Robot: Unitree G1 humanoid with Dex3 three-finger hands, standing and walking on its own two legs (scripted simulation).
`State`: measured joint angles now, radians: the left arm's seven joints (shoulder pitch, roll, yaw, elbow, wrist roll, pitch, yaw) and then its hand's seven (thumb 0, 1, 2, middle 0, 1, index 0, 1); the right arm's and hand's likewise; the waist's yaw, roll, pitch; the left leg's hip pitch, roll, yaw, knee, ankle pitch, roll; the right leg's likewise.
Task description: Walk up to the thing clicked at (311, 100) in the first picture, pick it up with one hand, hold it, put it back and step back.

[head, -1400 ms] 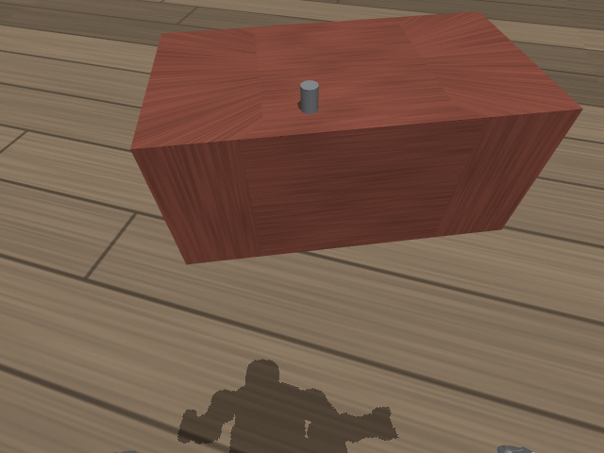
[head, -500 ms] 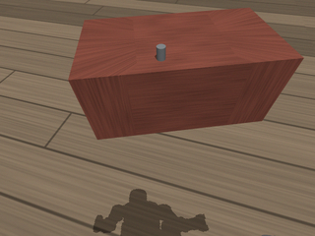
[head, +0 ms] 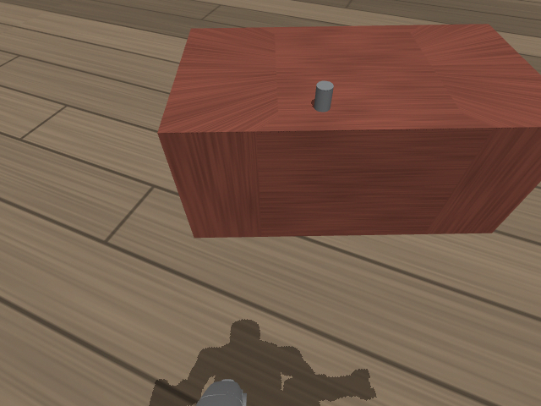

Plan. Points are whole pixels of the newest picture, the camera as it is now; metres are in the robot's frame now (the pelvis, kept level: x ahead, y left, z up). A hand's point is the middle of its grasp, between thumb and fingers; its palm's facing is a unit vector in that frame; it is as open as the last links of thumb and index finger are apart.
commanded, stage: walk up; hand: right
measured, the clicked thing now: (323, 96) +1.00 -0.12 -0.13
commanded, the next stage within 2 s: none
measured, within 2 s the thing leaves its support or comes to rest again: neither
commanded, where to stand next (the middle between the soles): +0.56 +0.08 m, yaw +2 degrees
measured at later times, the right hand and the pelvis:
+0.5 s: hand (414, 356) +0.22 -0.23 -0.15, palm faces -0.03 +0.94 -0.34, open 7.4 cm; pelvis +0.20 +0.04 -0.01, yaw +2 degrees
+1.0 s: hand (366, 213) +0.52 -0.19 -0.14, palm faces -0.17 +0.90 -0.40, open 7.4 cm; pelvis +0.38 +0.07 -0.02, yaw +5 degrees
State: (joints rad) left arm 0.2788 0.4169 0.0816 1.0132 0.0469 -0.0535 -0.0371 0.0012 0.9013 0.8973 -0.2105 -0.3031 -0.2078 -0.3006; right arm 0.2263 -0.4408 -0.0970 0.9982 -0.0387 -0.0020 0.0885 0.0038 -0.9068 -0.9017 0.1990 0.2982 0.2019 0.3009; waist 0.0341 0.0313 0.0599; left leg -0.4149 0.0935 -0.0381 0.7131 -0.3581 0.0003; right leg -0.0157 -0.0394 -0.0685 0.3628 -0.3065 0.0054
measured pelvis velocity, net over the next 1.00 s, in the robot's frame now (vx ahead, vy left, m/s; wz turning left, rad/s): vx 0.38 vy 0.07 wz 0.08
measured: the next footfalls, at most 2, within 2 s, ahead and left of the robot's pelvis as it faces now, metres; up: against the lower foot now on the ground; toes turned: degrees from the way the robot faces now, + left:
left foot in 0.06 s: +0.15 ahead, +0.18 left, +0.00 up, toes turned +4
right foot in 0.52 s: +0.35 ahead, -0.07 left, +0.00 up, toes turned -2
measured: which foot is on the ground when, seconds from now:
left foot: up 0.00-0.04, down 0.06-0.54, up 0.56-0.94, down 0.96-1.00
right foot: down 0.00-0.10, up 0.12-0.50, down 0.52-1.00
